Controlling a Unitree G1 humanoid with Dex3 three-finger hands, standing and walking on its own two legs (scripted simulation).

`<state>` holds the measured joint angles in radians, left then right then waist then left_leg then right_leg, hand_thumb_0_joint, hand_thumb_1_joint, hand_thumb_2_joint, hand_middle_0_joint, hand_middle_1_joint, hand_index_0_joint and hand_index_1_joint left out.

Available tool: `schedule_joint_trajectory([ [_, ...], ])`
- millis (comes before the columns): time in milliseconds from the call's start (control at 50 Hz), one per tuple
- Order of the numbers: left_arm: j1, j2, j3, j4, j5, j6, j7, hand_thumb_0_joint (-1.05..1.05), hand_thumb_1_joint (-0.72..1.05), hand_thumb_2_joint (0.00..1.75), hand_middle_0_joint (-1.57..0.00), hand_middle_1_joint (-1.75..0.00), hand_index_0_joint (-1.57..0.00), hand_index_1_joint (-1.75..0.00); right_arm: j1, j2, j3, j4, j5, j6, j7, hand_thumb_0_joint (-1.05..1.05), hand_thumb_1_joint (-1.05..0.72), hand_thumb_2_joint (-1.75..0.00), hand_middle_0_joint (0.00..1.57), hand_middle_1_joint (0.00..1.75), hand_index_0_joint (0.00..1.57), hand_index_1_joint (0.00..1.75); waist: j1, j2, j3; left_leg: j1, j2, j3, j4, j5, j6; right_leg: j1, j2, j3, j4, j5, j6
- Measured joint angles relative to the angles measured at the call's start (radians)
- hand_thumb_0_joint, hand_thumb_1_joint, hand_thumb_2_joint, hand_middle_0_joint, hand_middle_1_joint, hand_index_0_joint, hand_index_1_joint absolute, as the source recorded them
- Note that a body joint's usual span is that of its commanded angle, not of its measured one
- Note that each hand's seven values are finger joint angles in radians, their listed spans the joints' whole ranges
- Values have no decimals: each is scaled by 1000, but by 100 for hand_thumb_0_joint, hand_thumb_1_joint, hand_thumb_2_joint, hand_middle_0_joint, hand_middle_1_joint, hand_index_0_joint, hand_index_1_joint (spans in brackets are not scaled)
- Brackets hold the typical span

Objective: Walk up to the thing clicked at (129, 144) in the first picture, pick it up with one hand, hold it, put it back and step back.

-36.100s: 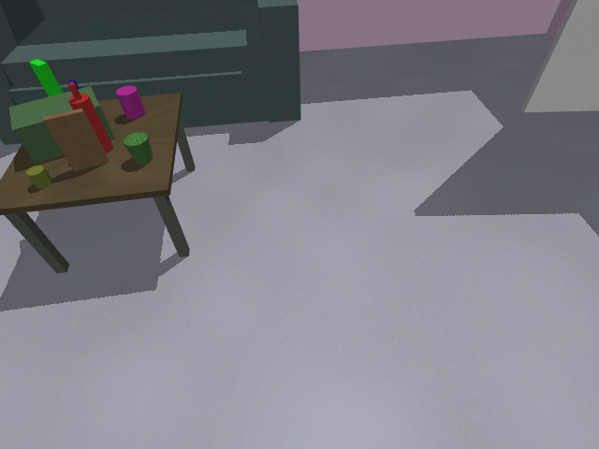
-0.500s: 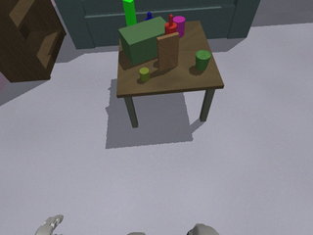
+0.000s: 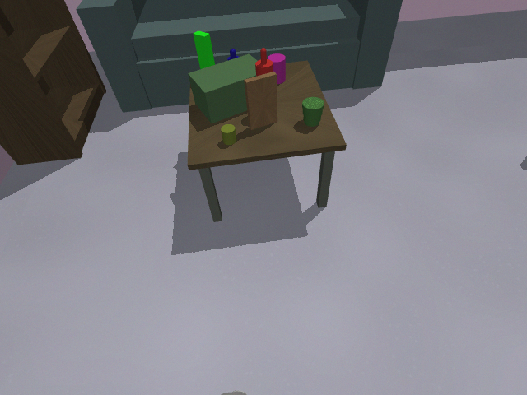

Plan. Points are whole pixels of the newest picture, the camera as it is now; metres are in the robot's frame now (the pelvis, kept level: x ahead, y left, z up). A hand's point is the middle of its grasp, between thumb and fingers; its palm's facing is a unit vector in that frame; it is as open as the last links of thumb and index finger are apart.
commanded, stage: step back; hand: right
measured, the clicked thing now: (312, 112) +1.19 -0.12 -0.31
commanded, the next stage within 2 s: stand in 0.84 s
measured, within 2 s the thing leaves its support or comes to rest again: neither
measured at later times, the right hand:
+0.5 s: hand out of the picture +0.09 -0.26 -0.15, palm faces -0.09 +0.93 -0.36, open 7.4 cm
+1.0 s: hand (421, 390) +0.18 -0.21 -0.14, palm faces -0.10 +0.94 -0.32, open 7.4 cm
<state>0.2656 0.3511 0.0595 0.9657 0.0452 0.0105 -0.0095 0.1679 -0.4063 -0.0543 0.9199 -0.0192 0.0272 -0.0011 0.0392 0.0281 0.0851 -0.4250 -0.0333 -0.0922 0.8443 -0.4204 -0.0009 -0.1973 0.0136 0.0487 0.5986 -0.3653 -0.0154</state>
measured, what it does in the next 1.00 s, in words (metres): stands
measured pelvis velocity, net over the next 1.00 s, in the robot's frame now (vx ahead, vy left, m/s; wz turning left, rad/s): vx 0.04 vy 0.02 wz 0.07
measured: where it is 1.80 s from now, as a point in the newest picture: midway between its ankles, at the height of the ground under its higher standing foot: outside the picture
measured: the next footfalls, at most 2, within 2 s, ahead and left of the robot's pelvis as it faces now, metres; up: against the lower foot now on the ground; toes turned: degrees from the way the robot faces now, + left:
none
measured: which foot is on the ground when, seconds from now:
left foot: down 0.00-1.00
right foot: down 0.00-1.00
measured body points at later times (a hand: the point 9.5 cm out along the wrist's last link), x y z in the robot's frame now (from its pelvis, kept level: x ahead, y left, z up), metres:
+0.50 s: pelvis +0.01 +0.00 +0.00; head +0.02 -0.01 +0.45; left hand +0.06 +0.32 -0.11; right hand +0.09 -0.31 -0.13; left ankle +0.01 +0.13 -0.70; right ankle +0.00 -0.12 -0.73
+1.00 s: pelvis +0.04 +0.02 +0.01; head +0.06 +0.02 +0.46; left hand +0.11 +0.33 -0.12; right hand +0.19 -0.26 -0.11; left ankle +0.05 +0.14 -0.73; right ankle +0.02 -0.12 -0.73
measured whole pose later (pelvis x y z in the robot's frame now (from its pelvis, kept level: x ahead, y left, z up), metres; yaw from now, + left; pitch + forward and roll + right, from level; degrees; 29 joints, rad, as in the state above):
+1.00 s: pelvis +0.04 +0.02 +0.01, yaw +4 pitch -2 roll +0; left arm 0.09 0.36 0.01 1.09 0.00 -0.01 0.00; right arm 0.04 -0.33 -0.01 1.07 -0.01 -0.03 0.01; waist 0.01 0.01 0.08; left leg -0.19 0.01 0.02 0.46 -0.23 0.00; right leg -0.10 -0.03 -0.01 0.43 -0.28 0.03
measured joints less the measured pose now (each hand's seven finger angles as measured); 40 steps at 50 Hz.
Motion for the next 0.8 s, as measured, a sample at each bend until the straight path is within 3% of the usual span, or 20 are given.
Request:
schedule_joint_trajectory([
  [100,-20,6,-3,-12,-3,-13,-5,1,90,90,-21,-30,-21,-30,53,1,0,51,-5,-15,9,1,-91,-90,20,30,20,30,-9,-4,-12,121,13,55,-183,5,-5,-6,-32,-37,3,0,18],
  [140,-40,19,-6,-17,-10,-9,-4,1,90,90,-21,-30,-21,-30,54,18,-3,70,-10,-27,8,1,-91,-90,20,30,20,30,-12,-31,4,167,-8,72,-282,155,4,-14,-59,-37,37,-16,28],
  [220,-63,37,-10,0,-25,7,-2,1,90,90,-21,-30,-20,-30,51,50,4,70,-18,-49,16,1,-91,-90,20,30,20,30,-19,-51,-2,163,-7,88,-281,159,26,-72,-47,-15,160,-141,-1],
  [260,-71,47,-8,7,-28,6,-4,1,90,90,-21,-30,-20,-30,50,63,10,63,-21,-56,17,1,-91,-90,20,30,20,30,-28,-54,-7,167,5,89,-288,160,25,-92,-42,-24,182,-157,-8],
  [320,-82,54,-1,15,-29,-10,-8,1,90,90,-21,-30,-20,-30,45,67,14,61,-21,-54,19,1,-91,-90,20,30,20,30,-41,-48,-13,163,21,84,-283,157,10,-72,-42,-44,71,-91,-8],
  [360,-91,46,3,24,-23,-22,-5,1,90,90,-20,-30,-20,-30,40,58,14,64,-15,-40,18,1,-91,-90,20,30,20,30,-45,-22,-13,153,42,69,-246,136,-5,-40,-24,-63,-9,47,1],
  [380,-92,40,4,25,-18,-26,-4,1,90,90,-20,-30,-20,-30,41,54,13,68,-11,-33,16,1,-91,-90,20,30,20,30,-45,-8,-19,143,46,49,-220,101,-5,-34,-14,-74,-18,64,4],
  [420,-87,31,2,24,-10,-35,-5,1,90,90,-20,-30,-20,-30,42,51,11,81,-11,-21,11,1,-91,-90,20,30,20,30,-34,-5,-35,109,23,24,-127,1,-1,-33,-14,-77,-20,52,-2],
  [500,-90,9,-3,23,-10,-44,1,1,90,90,-21,-30,-20,-30,45,26,6,89,-6,-33,9,1,-91,-90,20,30,20,30,-20,0,-26,69,14,34,-44,-27,2,-1,-35,-86,-59,55,7],
  [560,-96,8,-10,25,-14,-42,-1,1,90,90,-21,-30,-21,-30,40,14,3,94,-8,-44,11,1,-91,-90,20,30,20,30,-18,-6,-11,97,35,73,-164,21,3,10,-53,-96,-52,39,23],
  [600,-102,14,-16,23,-22,-33,-1,1,90,90,-21,-30,-21,-30,31,13,-3,97,-12,-52,9,1,-91,-90,20,30,20,30,-22,-15,2,135,36,91,-280,180,8,3,-68,-101,-7,6,36],
  [620,-108,20,-18,24,-27,-27,2,1,90,90,-21,-30,-21,-30,20,19,-6,101,-15,-55,5,1,-91,-90,20,30,20,30,-20,-32,15,142,25,102,-281,202,9,-4,-82,-92,25,-8,38],
  [700,-126,30,-24,42,-43,1,8,1,90,90,-21,-30,-20,-30,-12,42,4,100,-14,-56,4,1,-91,-90,20,30,20,30,-20,-46,15,136,31,109,-251,151,18,-35,-60,-56,88,-110,5],
  [740,-133,35,-26,48,-43,-3,10,1,90,90,-21,-30,-20,-30,-30,52,13,99,-15,-53,3,1,-91,-90,20,30,20,30,-19,-49,13,134,39,110,-245,142,14,-21,-52,-57,19,-60,-1],
  [760,-136,35,-25,52,-41,-10,11,1,90,90,-21,-30,-20,-30,-42,54,17,101,-12,-50,2,1,-91,-90,20,30,20,30,-20,-46,15,133,44,109,-237,136,11,-10,-49,-59,-16,24,12],
  [800,-141,29,-25,64,-38,-20,12,1,90,90,-20,-30,-20,-30,-65,58,20,109,-3,-43,0,1,-91,-90,20,30,20,30,-24,-29,14,135,56,99,-232,130,5,7,-37,-68,-41,41,34],
])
